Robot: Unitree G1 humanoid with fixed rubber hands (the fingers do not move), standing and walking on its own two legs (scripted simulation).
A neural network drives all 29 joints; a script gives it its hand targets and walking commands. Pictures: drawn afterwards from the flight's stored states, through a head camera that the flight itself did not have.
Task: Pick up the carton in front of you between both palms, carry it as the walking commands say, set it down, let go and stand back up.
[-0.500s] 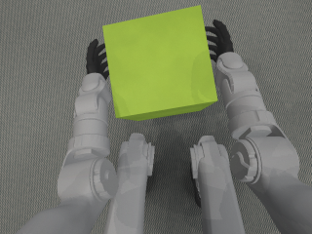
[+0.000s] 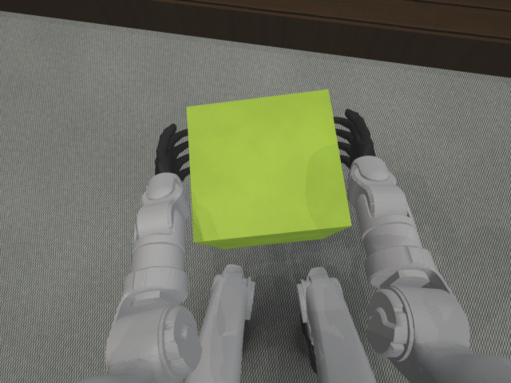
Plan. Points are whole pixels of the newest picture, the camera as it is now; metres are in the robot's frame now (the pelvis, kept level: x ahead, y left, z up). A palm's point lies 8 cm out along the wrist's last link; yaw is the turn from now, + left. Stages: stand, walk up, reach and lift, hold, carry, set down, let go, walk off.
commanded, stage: reach and lift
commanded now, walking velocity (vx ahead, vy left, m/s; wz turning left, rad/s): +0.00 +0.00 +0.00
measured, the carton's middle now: (266, 184) +0.43 +0.02 -0.12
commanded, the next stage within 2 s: hold in 1.94 s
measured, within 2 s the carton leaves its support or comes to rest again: neither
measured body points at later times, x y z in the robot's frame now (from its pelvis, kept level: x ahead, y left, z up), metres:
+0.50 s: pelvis +0.06 +0.00 +0.14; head +0.15 +0.00 +0.59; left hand +0.40 +0.17 +0.10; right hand +0.42 -0.14 +0.10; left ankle +0.09 +0.14 -0.52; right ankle +0.08 -0.12 -0.52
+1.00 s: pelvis +0.08 +0.01 +0.22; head +0.04 +0.01 +0.67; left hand +0.38 +0.16 +0.24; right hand +0.38 -0.15 +0.23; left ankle +0.09 +0.14 -0.52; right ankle +0.08 -0.12 -0.52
